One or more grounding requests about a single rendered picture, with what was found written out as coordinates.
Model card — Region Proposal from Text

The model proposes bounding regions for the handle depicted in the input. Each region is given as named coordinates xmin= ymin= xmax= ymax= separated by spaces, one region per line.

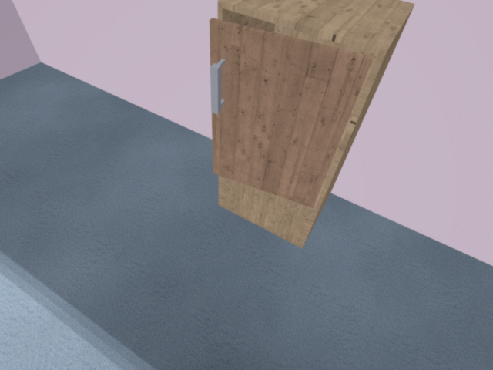
xmin=210 ymin=59 xmax=225 ymax=114

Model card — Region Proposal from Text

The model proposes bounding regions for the cupboard door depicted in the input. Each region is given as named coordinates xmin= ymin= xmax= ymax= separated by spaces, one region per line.
xmin=210 ymin=18 xmax=373 ymax=208

